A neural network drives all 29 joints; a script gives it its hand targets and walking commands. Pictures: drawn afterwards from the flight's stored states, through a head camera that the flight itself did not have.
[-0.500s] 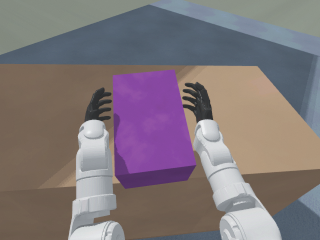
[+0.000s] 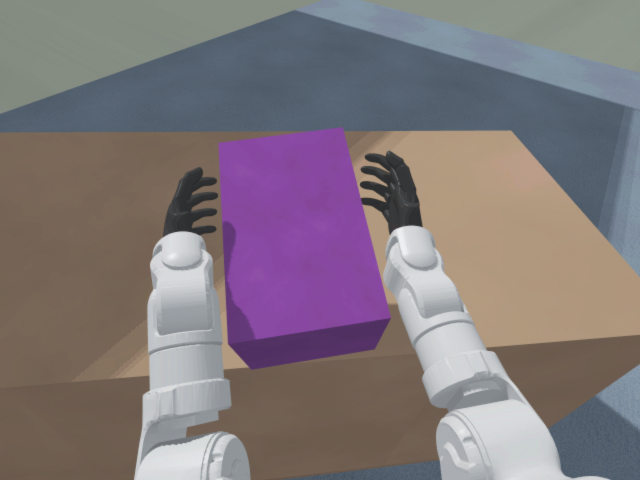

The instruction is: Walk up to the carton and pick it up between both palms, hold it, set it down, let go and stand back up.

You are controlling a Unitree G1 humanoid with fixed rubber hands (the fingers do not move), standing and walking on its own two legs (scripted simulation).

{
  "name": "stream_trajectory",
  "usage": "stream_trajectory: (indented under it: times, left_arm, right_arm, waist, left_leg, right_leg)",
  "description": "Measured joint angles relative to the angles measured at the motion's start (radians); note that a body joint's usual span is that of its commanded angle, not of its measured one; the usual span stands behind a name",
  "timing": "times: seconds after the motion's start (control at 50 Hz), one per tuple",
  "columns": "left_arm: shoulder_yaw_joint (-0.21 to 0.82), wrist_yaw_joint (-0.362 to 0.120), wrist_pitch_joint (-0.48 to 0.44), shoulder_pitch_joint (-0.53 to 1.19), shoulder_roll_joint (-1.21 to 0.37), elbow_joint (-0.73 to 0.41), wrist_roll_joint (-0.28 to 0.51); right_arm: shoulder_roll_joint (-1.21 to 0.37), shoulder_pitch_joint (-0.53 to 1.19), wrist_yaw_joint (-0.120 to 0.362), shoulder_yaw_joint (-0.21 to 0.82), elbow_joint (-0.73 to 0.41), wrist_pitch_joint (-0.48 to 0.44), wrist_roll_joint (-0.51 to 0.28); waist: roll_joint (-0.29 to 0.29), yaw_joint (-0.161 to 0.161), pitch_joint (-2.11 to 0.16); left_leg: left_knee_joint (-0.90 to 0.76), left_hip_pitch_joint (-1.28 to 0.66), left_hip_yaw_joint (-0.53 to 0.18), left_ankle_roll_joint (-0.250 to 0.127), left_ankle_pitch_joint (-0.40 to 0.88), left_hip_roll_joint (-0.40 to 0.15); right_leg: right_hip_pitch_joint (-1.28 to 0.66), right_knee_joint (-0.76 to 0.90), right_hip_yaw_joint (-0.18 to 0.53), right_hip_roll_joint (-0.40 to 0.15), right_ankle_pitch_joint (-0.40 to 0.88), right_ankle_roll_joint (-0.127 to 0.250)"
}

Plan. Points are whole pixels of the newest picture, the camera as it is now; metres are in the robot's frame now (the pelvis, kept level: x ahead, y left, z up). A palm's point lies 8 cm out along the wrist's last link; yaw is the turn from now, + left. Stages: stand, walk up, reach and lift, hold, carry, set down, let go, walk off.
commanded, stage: reach and lift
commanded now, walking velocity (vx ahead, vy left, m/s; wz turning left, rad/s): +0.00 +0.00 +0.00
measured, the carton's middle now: (297, 247) +0.40 +0.00 +0.08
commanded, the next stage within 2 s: hold in 0.20 s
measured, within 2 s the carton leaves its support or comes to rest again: neither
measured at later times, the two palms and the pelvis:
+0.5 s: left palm (171, 226) +0.35 +0.14 +0.17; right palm (403, 206) +0.35 -0.12 +0.18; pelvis +0.00 -0.01 +0.00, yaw +1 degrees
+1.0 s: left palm (168, 227) +0.34 +0.14 +0.18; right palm (408, 204) +0.35 -0.12 +0.19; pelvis -0.01 -0.01 +0.00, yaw +0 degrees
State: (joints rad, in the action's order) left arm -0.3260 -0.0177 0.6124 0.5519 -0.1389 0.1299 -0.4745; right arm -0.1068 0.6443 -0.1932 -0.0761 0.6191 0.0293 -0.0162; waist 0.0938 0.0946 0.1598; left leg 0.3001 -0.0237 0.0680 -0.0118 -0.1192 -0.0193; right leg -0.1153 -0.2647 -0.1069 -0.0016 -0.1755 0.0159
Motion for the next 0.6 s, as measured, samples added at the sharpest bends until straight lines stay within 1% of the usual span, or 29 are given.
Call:
stream_trajectory:
  times: [0.08, 0.18, 0.28, 0.48, 0.6]
  left_arm:
    - [0.001, -0.002, 0.009, -0.001, 0.002, -0.007, -0.001]
    - [0.005, -0.001, 0.011, -0.001, 0.008, -0.020, 0.021]
    - [0.006, -0.011, 0.047, 0.004, 0.010, -0.044, 0.011]
    - [-0.014, -0.040, 0.093, 0.001, 0.018, -0.095, -0.003]
    - [-0.003, -0.041, 0.112, -0.028, 0.019, -0.148, -0.001]
  right_arm:
    - [0.004, -0.002, -0.007, 0.014, -0.008, 0.008, -0.012]
    - [0.001, -0.004, -0.006, 0.010, -0.018, 0.001, -0.011]
    - [0.007, 0.004, -0.008, 0.022, -0.023, 0.023, -0.026]
    - [-0.008, 0.006, -0.033, 0.052, -0.077, 0.078, -0.048]
    - [-0.010, -0.020, -0.049, 0.084, -0.133, 0.097, -0.067]
  waist:
    - [0.001, 0.004, 0.000]
    - [-0.002, 0.001, -0.023]
    - [-0.009, -0.003, -0.026]
    - [-0.005, 0.005, -0.013]
    - [-0.003, 0.012, -0.004]
  left_leg:
    - [0.002, -0.006, -0.002, 0.002, -0.002, -0.001]
    - [-0.001, -0.002, -0.001, 0.004, -0.002, -0.001]
    - [-0.009, -0.021, -0.002, 0.006, 0.000, -0.002]
    - [-0.016, -0.039, -0.013, 0.011, 0.006, -0.003]
    - [-0.007, -0.044, -0.019, 0.013, 0.004, -0.004]
  right_leg:
    - [-0.007, -0.001, -0.003, 0.001, -0.002, 0.001]
    - [0.003, -0.008, -0.002, 0.000, -0.007, 0.004]
    - [-0.016, -0.001, -0.003, 0.002, -0.007, 0.007]
    - [-0.036, 0.002, -0.015, 0.005, -0.007, 0.012]
    - [-0.046, 0.000, -0.022, 0.006, -0.008, 0.013]
